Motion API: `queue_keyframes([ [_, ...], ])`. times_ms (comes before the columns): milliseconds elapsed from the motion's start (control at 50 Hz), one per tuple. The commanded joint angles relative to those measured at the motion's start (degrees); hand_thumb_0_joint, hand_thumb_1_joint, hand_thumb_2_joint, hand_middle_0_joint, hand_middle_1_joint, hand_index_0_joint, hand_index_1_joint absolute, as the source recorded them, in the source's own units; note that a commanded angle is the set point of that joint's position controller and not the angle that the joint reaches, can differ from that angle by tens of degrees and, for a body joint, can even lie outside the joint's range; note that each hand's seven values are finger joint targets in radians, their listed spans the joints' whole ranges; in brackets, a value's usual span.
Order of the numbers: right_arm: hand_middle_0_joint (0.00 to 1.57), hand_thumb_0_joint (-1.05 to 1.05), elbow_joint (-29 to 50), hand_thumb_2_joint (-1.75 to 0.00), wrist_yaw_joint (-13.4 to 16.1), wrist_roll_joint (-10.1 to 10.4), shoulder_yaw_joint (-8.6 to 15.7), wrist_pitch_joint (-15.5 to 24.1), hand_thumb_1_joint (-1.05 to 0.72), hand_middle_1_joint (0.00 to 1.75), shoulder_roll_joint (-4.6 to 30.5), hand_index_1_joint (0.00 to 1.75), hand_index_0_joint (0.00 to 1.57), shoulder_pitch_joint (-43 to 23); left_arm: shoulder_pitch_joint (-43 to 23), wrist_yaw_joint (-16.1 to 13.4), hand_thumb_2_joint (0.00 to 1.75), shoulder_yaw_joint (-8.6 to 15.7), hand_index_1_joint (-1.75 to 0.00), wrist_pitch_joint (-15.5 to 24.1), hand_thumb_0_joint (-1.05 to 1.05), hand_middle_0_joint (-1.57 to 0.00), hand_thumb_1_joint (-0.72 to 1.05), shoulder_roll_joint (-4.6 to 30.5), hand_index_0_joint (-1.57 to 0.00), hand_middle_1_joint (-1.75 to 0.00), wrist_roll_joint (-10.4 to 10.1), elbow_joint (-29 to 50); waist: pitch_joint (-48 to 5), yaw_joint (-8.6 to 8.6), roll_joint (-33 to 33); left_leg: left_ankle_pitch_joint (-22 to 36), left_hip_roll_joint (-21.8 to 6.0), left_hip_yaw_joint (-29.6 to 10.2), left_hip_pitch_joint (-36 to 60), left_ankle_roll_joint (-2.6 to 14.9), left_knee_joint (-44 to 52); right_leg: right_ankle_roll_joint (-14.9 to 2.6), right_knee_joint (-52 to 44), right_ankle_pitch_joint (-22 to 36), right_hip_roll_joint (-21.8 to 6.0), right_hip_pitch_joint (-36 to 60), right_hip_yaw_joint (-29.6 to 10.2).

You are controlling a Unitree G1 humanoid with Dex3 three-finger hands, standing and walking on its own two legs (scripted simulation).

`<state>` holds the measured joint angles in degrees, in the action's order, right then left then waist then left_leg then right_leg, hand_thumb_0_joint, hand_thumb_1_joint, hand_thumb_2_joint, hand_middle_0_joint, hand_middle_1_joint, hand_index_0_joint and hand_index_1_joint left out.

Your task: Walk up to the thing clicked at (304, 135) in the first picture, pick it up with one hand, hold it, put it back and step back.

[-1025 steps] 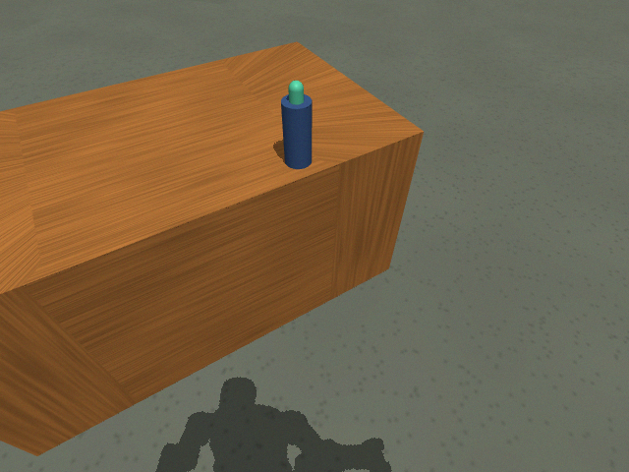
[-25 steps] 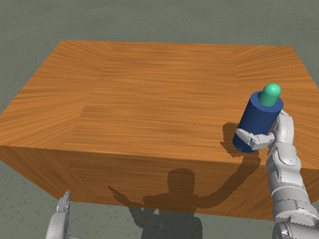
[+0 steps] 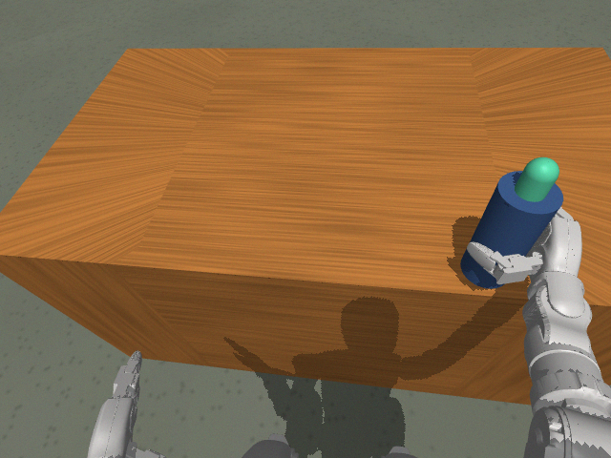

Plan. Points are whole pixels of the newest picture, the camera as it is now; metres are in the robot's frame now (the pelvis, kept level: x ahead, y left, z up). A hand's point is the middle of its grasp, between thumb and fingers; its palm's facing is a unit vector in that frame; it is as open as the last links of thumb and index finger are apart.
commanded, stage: lower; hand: right
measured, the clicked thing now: (510, 224) +0.42 -0.21 +0.06
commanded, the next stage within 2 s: loosen in 0.52 s
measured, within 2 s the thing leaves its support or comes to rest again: rests again in 0.42 s
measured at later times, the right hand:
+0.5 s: hand (499, 244) +0.43 -0.22 +0.00, palm faces +0.23 +0.97 +0.02, open 10.2 cm
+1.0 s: hand (503, 239) +0.44 -0.22 +0.01, palm faces +0.23 +0.97 +0.02, open 10.8 cm
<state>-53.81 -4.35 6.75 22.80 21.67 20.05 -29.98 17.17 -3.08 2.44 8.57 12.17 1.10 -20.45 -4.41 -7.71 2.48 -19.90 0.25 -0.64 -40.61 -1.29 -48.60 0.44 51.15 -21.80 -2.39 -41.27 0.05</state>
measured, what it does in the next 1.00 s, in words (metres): stands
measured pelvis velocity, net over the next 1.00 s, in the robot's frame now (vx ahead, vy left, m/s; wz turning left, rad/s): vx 0.00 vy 0.00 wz -0.01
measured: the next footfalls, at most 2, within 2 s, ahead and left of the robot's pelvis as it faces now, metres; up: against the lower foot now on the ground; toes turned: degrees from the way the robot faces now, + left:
none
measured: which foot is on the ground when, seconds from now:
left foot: down 0.00-1.00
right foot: down 0.00-1.00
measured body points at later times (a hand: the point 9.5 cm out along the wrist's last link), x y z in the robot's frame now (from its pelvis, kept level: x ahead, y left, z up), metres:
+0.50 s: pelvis +0.00 +0.00 -0.02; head +0.09 -0.04 +0.42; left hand +0.15 +0.26 -0.04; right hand +0.42 -0.27 +0.00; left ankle +0.04 +0.14 -0.69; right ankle +0.03 -0.12 -0.69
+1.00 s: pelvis +0.00 +0.00 -0.03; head +0.09 -0.03 +0.41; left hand +0.15 +0.27 -0.04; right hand +0.42 -0.28 +0.01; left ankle +0.04 +0.14 -0.69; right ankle +0.03 -0.12 -0.69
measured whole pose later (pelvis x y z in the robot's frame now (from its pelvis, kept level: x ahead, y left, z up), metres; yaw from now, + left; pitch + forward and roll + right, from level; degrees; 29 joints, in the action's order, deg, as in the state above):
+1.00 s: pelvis +0.00 +0.00 -0.03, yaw -1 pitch +16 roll +2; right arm -53.3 -5.1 6.1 25.0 25.4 21.5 -31.5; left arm 22.6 -1.4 3.0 4.2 13.2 1.9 -6.5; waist -6.7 -8.9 1.9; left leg -24.8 0.4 0.7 -51.0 -1.0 -59.3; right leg 0.8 62.1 -26.4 -2.4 -52.2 -1.6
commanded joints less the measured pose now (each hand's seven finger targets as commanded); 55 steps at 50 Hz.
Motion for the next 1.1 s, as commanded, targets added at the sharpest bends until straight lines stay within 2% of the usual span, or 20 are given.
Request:
queue_keyframes([
  [0, 1.23, 0.0, 22.33, -1.31, 0.88, 0.9, 2.81, 8.76, -0.09, 1.41, 18.53, 1.41, 1.28, -33.46, -3.01, -0.62, 0.07, 2.94, -0.05, 3.26, 0.0, -0.05, -0.56, 7.52, -0.05, -0.05, 0.61, 12.17, -28.61, 1.33, -11.76, 11.12, 1.16, 0.64, 7.18, 1.74, 3.72, -0.58, -4.39, 10.22, 1.47, 15.28, -0.52],
  [60, 1.24, 0.0, 15.99, -1.32, 0.23, 0.5, 0.75, 8.0, -0.1, 1.43, 14.24, 1.43, 1.29, -29.12, -0.08, -0.55, 0.06, 4.74, -0.05, 2.77, 0.0, -0.05, -0.55, 9.26, -0.05, -0.05, 0.89, 11.93, -28.13, -0.4, -11.97, 11.1, 1.61, 1.3, 3.66, 1.72, 2.54, -0.43, -3.28, 12.49, 1.09, 15.75, -1.18],
  [100, 1.26, 0.0, 20.54, -1.35, 0.16, 0.42, 1.98, 8.5, -0.1, 1.46, 17.6, 1.46, 1.32, -31.92, -1.48, -0.68, 0.07, 5.39, -0.05, 2.73, 0.0, -0.05, -0.56, 10.9, -0.05, -0.05, 0.86, 15.99, -33.17, -0.08, -13.35, 12.52, 1.77, 1.57, 4.0, 1.69, 1.97, -0.19, -2.33, 17.11, 0.71, 19.21, -1.55],
  [140, 1.27, 0.0, 15.47, -1.36, 0.17, 0.6, 1.3, 7.62, -0.12, 1.47, 15.52, 1.47, 1.33, -29.21, 0.91, -0.65, 0.07, 6.88, -0.05, 2.11, 0.0, -0.05, -0.56, 11.55, -0.04, -0.04, 0.84, 13.01, -27.18, -0.5, -11.98, 10.27, 1.77, 2.03, 2.23, 1.82, 1.73, -0.14, -2.82, 13.08, 0.73, 15.26, -1.52],
  [160, 1.26, 0.0, 13.62, -1.35, 0.05, 0.8, 0.27, 7.28, -0.11, 1.46, 13.03, 1.46, 1.32, -27.43, 2.37, -0.39, 0.06, 6.18, -0.05, 1.99, 0.0, -0.05, -0.55, 10.57, -0.05, -0.05, 0.7, 13.03, -25.4, -1.2, -10.33, 9.45, 1.77, 2.09, 2.21, 1.77, 1.76, -0.29, -3.09, 10.67, 0.9, 13.22, -1.63],
  [200, 1.24, 0.0, 15.67, -1.33, -0.13, 1.16, 0.63, 7.81, -0.08, 1.44, 12.92, 1.44, 1.3, -28.88, -1.0, -0.01, 0.07, 3.51, -0.05, 2.6, 0.0, -0.05, -0.56, 8.29, -0.04, -0.04, 0.36, 17.65, -27.12, -0.74, -8.86, 8.46, 1.68, 2.05, 3.13, 1.65, 1.63, -0.56, -2.88, 7.81, 0.94, 12.01, -1.61],
  [300, 1.24, 0.0, 11.83, -1.33, 0.05, 0.4, 3.41, 8.13, -0.1, 1.44, 16.31, 1.44, 1.3, -26.21, 4.83, 0.09, 0.06, 6.56, -0.05, 1.79, 0.0, -0.05, -0.55, 10.35, -0.05, -0.04, 0.83, 13.64, -23.45, -0.43, -9.71, 8.47, 1.45, 1.78, 0.33, 1.72, -0.1, -0.57, -1.49, 8.01, 1.18, 9.23, -1.2],
  [340, 1.25, 0.0, 17.23, -1.32, 0.13, 0.21, 3.72, 8.91, -0.13, 1.43, 17.55, 1.43, 1.3, -29.83, 2.16, 0.4, 0.05, 5.03, -0.05, 1.77, 0.0, -0.05, -0.55, 9.26, -0.05, -0.04, 0.88, 17.61, -26.67, 0.39, -10.77, 8.63, 1.57, 1.83, 0.66, 1.96, -0.91, -0.38, -1.17, 8.89, 0.99, 10.02, -1.42],
  [440, 1.26, 0.0, 18.57, -1.33, 0.46, 0.2, 3.06, 10.07, -0.12, 1.44, 15.57, 1.44, 1.31, -29.81, 2.52, 0.56, 0.06, 5.01, -0.05, 1.63, 0.0, -0.05, -0.55, 9.32, -0.04, -0.04, 1.17, 21.76, -31.8, -0.34, -11.81, 10.03, 1.92, 2.28, 0.18, 1.97, -2.58, -0.01, 0.69, 13.47, 0.62, 13.06, -1.92],
  [480, 1.25, 0.0, 17.74, -1.33, 0.6, 0.07, 3.87, 9.93, -0.12, 1.44, 17.08, 1.44, 1.31, -28.68, 3.97, 0.42, 0.06, 5.79, -0.05, 1.13, 0.0, -0.05, -0.55, 10.2, -0.04, -0.04, 1.34, 20.52, -30.73, -0.09, -12.6, 10.64, 1.75, 2.01, 0.88, 1.93, -2.59, -0.12, 1.29, 12.75, 0.99, 11.62, -1.44],
  [600, 1.26, 0.0, 15.13, -1.33, 0.23, -0.07, 2.23, 9.55, -0.14, 1.45, 13.92, 1.45, 1.32, -27.72, 4.32, 0.29, 0.06, 6.32, -0.05, 0.55, 0.0, -0.05, -0.55, 10.45, -0.04, -0.04, 1.17, 21.82, -27.43, -1.46, -10.14, 8.51, 1.83, 2.26, -1.62, 2.01, -2.98, -0.26, 1.32, 9.35, 0.76, 8.48, -1.78],
  [660, 1.2, 0.0, 16.63, -1.11, -0.15, 0.03, 2.86, 9.65, 0.08, 1.26, 15.04, 1.26, 1.24, -27.62, 5.95, 0.55, 0.02, 5.44, -0.04, 0.24, 0.0, -0.05, -0.5, 9.61, -0.06, -0.05, 1.09, 22.88, -28.73, -1.31, -10.88, 9.61, 1.71, 2.07, -0.35, 1.87, -3.05, -0.4, 1.85, 10.18, 0.96, 8.91, -1.56],
  [820, 1.1, 0.0, 17.62, -0.56, -0.95, 0.2, 2.06, 8.92, 0.31, 0.86, 14.32, 0.87, 1.12, -28.5, 5.29, 0.68, 0.03, 6.08, -0.04, -0.38, 0.0, -0.06, -0.51, 10.01, -0.07, -0.06, 0.84, 23.84, -27.14, -1.53, -11.14, 7.25, 1.52, 1.67, -1.74, 1.97, -2.89, -0.57, 1.8, 6.3, 1.06, 7.64, -1.29],
  [840, 1.02, 0.0, 13.1, -0.6, -0.84, -0.15, 2.4, 8.33, 0.39, 0.86, 14.08, 0.86, 1.04, -24.99, 6.39, 0.58, 0.05, 7.07, -0.04, -0.46, 0.0, -0.05, -0.53, 10.89, -0.06, -0.05, 0.98, 22.58, -26.05, -1.39, -10.97, 7.9, 1.35, 1.64, -1.62, 1.91, -3.21, -0.57, 2.04, 7.14, 1.22, 6.85, -1.24],
  [860, 0.97, 0.0, 16.67, -0.53, -0.8, 0.12, 2.77, 8.65, 0.44, 0.8, 14.9, 0.8, 1.0, -27.06, 5.54, 0.73, 0.05, 5.59, -0.05, -0.4, 0.0, -0.05, -0.54, 9.57, -0.05, -0.05, 0.83, 23.64, -26.76, -1.04, -10.11, 8.43, 1.27, 1.3, -0.2, 1.79, -2.79, -0.74, 2.52, 7.3, 1.28, 6.36, -1.07],
  [900, 0.92, 0.0, 16.45, -0.4, -0.74, -0.06, 3.54, 8.56, 0.52, 0.7, 15.81, 0.7, 0.94, -27.62, 4.24, 0.71, 0.06, 6.15, -0.05, -0.51, 0.0, -0.05, -0.55, 10.31, -0.05, -0.05, 0.91, 24.8, -29.39, -0.89, -9.75, 9.85, 1.18, 1.16, 1.6, 1.64, -3.19, -0.93, 3.12, 8.55, 1.51, 6.04, -1.1],
  [980, 0.81, 0.0, 12.58, -0.26, -1.04, 0.08, 1.85, 8.02, 0.53, 0.55, 12.86, 0.55, 0.83, -24.54, 5.11, 0.79, 0.06, 5.18, -0.05, -1.17, 0.0, -0.05, -0.54, 9.7, -0.05, -0.05, 0.56, 25.18, -25.26, -1.27, -8.95, 7.17, 1.62, 2.23, -1.46, 2.03, -3.34, -0.51, 1.43, 6.92, 0.96, 5.75, -1.69],
  [1040, 0.73, 0.0, 8.1, -0.25, -1.36, -0.41, 3.05, 6.87, 0.56, 0.51, 13.04, 0.51, 0.75, -20.81, 6.66, 1.02, 0.05, 5.86, -0.05, -1.71, 0.0, -0.05, -0.54, 10.21, -0.05, -0.05, 0.72, 24.8, -24.95, -1.1, -7.52, 8.19, 1.47, 2.14, -1.0, 1.75, -3.33, -0.74, 1.85, 7.82, 1.12, 4.62, -1.55],
  [1060, 0.7, 0.0, 13.05, -0.23, -1.21, -0.21, 3.96, 7.25, 0.56, 0.48, 15.24, 0.48, 0.71, -23.95, 7.08, 1.02, 0.05, 6.54, -0.05, -2.09, 0.0, -0.05, -0.54, 10.7, -0.05, -0.05, 0.79, 25.0, -25.86, -0.74, -8.91, 8.11, 1.46, 2.03, -0.77, 1.97, -3.57, -0.61, 1.67, 7.92, 1.16, 4.74, -1.48],
  [1080, 0.67, 0.0, 8.52, -0.24, -1.3, -0.5, 3.44, 6.61, 0.55, 0.48, 14.01, 0.48, 0.69, -20.84, 8.77, 1.27, 0.05, 6.24, -0.05, -2.34, 0.0, -0.05, -0.54, 10.37, -0.05, -0.05, 0.84, 23.98, -23.84, -0.36, -8.89, 8.27, 1.44, 1.93, -0.62, 1.9, -3.42, -0.62, 1.64, 8.12, 1.39, 4.36, -1.11],
])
